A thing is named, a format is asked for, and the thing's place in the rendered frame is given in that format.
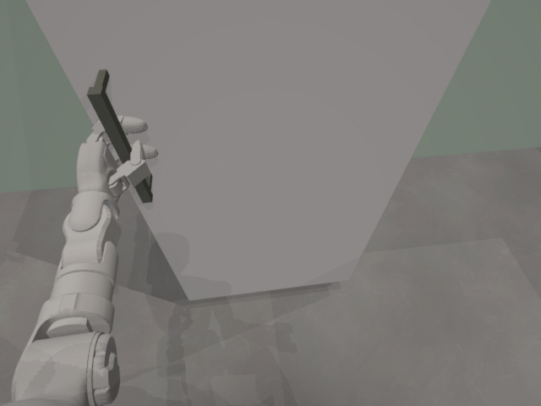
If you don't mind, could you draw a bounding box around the fridge door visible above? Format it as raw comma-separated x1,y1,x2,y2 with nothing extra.
25,0,491,300

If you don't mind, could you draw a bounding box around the robot left upper arm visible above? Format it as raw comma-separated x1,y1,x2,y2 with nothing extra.
1,331,120,406

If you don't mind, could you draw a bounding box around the left robot forearm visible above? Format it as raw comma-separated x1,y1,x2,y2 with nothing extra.
11,191,122,402

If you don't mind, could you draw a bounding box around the left robot hand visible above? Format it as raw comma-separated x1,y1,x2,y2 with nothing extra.
76,116,158,203

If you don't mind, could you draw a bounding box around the handle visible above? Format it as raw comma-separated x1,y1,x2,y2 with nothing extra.
87,69,153,203

